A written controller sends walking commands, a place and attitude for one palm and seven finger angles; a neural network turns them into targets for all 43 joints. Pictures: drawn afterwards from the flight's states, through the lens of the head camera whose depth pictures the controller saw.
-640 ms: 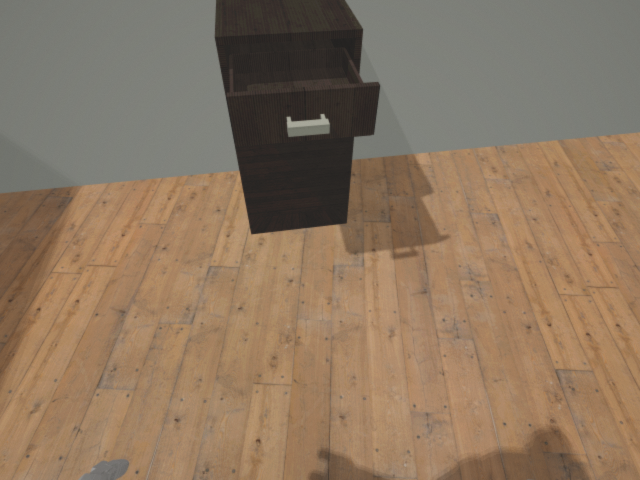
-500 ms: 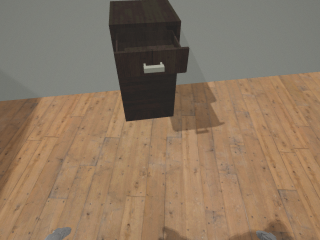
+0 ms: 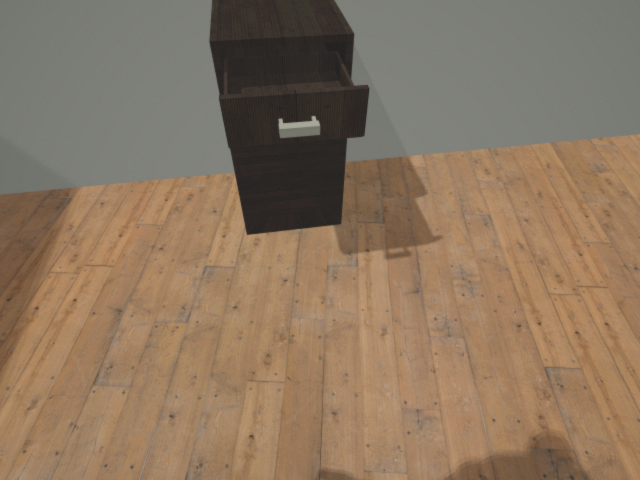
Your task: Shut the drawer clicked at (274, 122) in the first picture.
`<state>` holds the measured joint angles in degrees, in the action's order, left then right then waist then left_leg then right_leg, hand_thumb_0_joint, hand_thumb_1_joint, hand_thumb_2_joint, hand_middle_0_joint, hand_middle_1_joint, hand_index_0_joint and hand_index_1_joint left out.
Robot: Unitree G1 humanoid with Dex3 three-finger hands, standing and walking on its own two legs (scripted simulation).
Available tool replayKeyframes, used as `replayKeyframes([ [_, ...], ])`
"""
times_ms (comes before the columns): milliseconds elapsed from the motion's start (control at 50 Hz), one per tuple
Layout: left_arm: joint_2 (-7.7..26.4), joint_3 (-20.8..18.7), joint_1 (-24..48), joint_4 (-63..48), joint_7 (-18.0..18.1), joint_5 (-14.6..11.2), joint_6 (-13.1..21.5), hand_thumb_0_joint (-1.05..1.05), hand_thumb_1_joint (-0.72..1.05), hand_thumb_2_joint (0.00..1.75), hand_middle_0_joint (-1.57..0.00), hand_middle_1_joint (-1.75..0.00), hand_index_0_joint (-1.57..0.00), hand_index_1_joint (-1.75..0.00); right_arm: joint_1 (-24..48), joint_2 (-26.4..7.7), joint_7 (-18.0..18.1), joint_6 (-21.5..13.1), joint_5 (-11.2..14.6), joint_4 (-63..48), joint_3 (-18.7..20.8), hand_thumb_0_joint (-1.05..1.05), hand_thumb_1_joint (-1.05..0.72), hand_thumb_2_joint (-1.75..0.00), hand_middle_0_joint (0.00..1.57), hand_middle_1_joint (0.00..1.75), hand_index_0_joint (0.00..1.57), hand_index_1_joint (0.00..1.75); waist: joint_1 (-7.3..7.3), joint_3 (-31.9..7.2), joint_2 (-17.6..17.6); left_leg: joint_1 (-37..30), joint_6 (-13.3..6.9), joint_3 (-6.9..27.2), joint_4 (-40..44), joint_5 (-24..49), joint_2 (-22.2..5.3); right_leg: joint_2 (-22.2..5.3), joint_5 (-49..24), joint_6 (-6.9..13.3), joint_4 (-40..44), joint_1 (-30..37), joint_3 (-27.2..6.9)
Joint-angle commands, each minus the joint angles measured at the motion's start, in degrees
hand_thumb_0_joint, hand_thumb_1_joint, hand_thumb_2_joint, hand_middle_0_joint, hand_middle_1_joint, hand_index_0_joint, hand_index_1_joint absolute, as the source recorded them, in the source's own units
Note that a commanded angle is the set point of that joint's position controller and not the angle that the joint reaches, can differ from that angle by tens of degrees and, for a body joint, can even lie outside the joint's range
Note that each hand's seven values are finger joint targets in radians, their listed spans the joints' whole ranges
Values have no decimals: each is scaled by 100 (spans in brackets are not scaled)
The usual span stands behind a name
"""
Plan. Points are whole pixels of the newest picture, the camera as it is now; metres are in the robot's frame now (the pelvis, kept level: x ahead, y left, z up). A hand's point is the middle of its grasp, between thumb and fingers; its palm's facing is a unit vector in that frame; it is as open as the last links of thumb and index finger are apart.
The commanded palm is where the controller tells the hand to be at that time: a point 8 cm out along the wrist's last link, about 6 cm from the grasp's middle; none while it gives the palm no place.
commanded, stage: stand and wait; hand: left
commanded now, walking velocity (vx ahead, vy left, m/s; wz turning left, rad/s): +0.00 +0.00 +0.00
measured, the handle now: (298, 124) +0.93 +0.11 -0.06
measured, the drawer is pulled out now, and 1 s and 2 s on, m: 0.29 0.29 0.29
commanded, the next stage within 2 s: look at it before walking up in 0.34 s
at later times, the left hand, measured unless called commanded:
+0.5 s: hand out of the picture +0.07 +0.24 -0.15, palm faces -0.02 -0.94 -0.33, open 7.3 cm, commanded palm none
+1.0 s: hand out of the picture +0.07 +0.25 -0.15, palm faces -0.02 -0.94 -0.34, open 7.3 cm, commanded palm none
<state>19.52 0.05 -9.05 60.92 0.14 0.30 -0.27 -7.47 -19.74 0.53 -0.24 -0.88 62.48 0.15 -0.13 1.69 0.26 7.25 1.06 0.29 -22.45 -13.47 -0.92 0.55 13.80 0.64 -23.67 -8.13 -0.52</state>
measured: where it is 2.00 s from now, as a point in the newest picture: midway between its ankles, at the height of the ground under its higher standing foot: outside the picture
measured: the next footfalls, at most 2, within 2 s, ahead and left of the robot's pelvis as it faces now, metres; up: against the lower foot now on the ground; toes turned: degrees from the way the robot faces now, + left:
left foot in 1.86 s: +0.40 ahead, +0.03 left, +0.00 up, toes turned -19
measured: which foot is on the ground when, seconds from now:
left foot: down 0.00-1.00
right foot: down 0.00-1.00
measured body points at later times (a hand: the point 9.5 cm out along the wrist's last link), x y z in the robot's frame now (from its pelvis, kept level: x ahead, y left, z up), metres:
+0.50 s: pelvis -0.01 +0.00 +0.00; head -0.01 +0.00 +0.45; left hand +0.07 +0.29 -0.13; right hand +0.06 -0.30 -0.13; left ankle -0.01 +0.13 -0.74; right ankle -0.01 -0.11 -0.74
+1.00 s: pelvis -0.01 +0.00 +0.00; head -0.01 +0.00 +0.45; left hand +0.07 +0.30 -0.13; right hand +0.07 -0.29 -0.13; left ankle -0.01 +0.13 -0.74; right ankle -0.01 -0.11 -0.74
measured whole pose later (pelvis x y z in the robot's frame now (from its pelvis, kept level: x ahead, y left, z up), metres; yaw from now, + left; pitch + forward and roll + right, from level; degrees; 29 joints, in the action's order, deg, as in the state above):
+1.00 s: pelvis -0.01 +0.00 +0.00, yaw -1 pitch -2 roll +0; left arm 19.2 0.2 -8.6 62.3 0.2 0.4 0.3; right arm -7.0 -19.0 0.4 -0.9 -0.7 64.1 -0.2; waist -0.1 0.8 0.0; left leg 6.4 0.9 -0.3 -19.6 -11.6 -1.0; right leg 0.6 11.5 0.4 -20.5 -7.3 -1.1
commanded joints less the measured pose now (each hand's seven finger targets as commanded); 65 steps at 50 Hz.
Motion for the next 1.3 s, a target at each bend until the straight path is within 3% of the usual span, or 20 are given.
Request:
replayKeyframes([
  [0, 1212, -227, 379, -369, 58, 12, 192, 0, 90, 90, -20, -30, -20, -30, 407, -1103, 46, -154, 27, -401, 192, 0, -90, -90, 20, 30, 20, 30, 9, -350, -84, -17, -242, 426, 316, 878, -537, -746, -1069, 157, 459, -7, -663],
  [200, 1178, -218, 389, -293, 48, 23, 187, 0, 90, 90, -20, -30, -20, -30, 318, -1101, 31, -160, 20, -272, 177, 0, -90, -90, 20, 30, 20, 30, 11, -197, -141, 47, -236, 450, 443, 600, -543, -717, -478, 138, 642, -198, -729],
  [460, 1145, -210, 344, -270, 55, 25, 198, 0, 90, 90, -20, -30, -20, -30, 282, -1082, 36, -183, 30, -236, 180, 0, -90, -90, 20, 30, 20, 30, 10, -329, 14, -15, -234, 448, 461, 820, -592, -698, -861, 121, 569, -102, -685],
  [980, 1142, -204, 252, -220, 68, 29, 211, 0, 90, 90, -20, -30, -20, -30, 317, -1087, 48, -187, 40, -216, 162, 0, -90, -90, 20, 30, 20, 30, 5, -345, -15, -167, -232, 456, 530, 1141, -619, -716, -1268, 98, 621, 37, -641],
  [1020, 548, -95, -69, -88, 75, 21, 105, 0, 90, 90, -20, -30, -20, -30, -20, -498, 37, -114, -2, -87, 35, 0, -90, -90, 20, 30, 20, 30, 25, -376, -44, -240, -124, 234, 374, 617, -606, -645, -730, 48, 551, -76, -674],
  [1080, 528, -158, -228, -178, -3, 72, -43, 0, 90, 90, -20, -30, -20, -30, -291, -496, 20, -22, -39, -131, 112, 0, -90, -90, 20, 30, 20, 30, 20, 115, -55, 74, -180, 147, 289, -1098, -603, -449, 1051, 130, 465, -699, -861],
  [1140, 525, -264, -379, -420, -88, 95, -80, 0, 90, 90, -20, -30, -20, -30, -422, -681, 21, -2, -41, -320, 262, 0, -90, -90, 20, 30, 20, 30, 24, 584, 119, 216, -361, 388, 381, -2114, -837, -195, 1715, 204, 48, -1440, -902],
  [1180, 324, -299, -424, -583, -135, 94, -40, 0, 90, 90, -20, -30, -20, -30, -654, -818, 40, -51, -36, -398, 355, 0, -90, -90, 20, 30, 20, 30, 102, 720, 585, 35, -642, 894, 719, -2517, -1302, 108, 1530, 157, -854, -1986, -542],
  [1200, 175, -320, -415, -665, -159, 84, -15, 0, 90, 90, -20, -30, -20, -30, -734, -911, 47, -97, -24, -426, 425, 0, -90, -90, 20, 30, 20, 30, 117, 691, 935, -39, -871, 1213, 990, -2426, -1748, 193, 1154, 91, -1640, -2121, -100],
  [1220, 87, -342, -227, -790, -183, 82, 6, 0, 90, 90, -20, -30, -20, -30, -814, -892, 51, -156, -21, -449, 462, 0, -90, -90, 20, 30, 20, 30, 181, 680, 1097, -228, -1075, 1268, 1125, -1866, -2040, -10, 1354, 26, -2162, -2378, 86],
  [1240, 87, -363, -95, -907, -205, 81, 17, 0, 90, 90, -20, -30, -20, -30, -903, -835, 51, -199, -21, -466, 471, 0, -90, -90, 20, 30, 20, 30, 223, 672, 960, -377, -1189, 1257, 1100, -1423, -2180, -184, 1518, 14, -2366, -2586, 17],
  [1280, -100, -390, -324, -895, -245, 75, 86, 0, 90, 90, -20, -30, -20, -30, -759, -680, 57, -244, -51, -512, 472, 0, -90, -90, 20, 30, 20, 30, 44, 471, 752, -291, -1038, 579, 586, -289, -2110, -405, 1464, 24, -1947, -2081, 98],
])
